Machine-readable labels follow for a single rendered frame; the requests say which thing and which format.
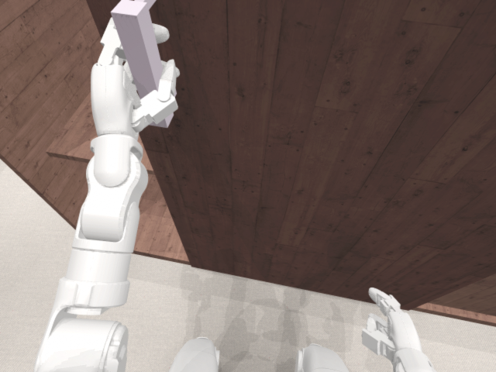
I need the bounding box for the robot thigh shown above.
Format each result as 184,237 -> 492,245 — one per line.
169,339 -> 219,372
295,346 -> 349,372

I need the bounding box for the left robot hand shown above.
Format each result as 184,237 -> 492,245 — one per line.
91,18 -> 180,141

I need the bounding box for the right robot hand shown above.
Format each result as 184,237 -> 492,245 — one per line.
362,288 -> 422,365

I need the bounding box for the right robot forearm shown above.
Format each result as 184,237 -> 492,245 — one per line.
393,349 -> 437,372

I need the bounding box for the handle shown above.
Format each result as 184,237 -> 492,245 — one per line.
111,0 -> 177,128

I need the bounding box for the left robot forearm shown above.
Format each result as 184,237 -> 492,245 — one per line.
33,134 -> 148,372

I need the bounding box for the left robot thigh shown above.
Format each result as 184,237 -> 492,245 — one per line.
169,339 -> 219,372

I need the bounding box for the right robot thigh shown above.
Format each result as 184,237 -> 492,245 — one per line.
295,346 -> 349,372

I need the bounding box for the wardrobe door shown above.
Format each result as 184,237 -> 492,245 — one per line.
428,274 -> 496,316
86,0 -> 496,311

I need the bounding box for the left robot upper arm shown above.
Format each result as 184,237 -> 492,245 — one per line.
37,318 -> 129,372

